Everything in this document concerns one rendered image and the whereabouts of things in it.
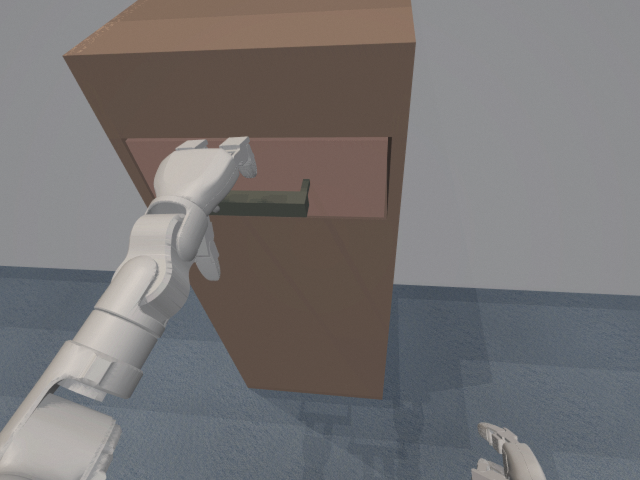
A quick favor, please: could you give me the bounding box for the handle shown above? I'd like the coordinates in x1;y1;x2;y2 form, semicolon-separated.
210;179;310;217

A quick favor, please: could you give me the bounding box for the drawer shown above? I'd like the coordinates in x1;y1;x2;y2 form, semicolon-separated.
125;137;388;217

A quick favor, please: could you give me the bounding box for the robot left forearm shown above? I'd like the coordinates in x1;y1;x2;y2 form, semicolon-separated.
0;195;208;459

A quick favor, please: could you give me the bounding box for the robot right hand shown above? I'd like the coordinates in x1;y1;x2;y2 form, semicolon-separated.
471;422;546;480

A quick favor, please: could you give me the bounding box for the robot left hand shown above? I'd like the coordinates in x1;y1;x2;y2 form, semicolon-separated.
154;136;257;281

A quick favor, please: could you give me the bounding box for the cabinet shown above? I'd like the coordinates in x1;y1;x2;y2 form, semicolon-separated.
63;0;416;400

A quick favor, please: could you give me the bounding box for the left robot upper arm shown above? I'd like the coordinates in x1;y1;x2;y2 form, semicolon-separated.
0;393;122;480

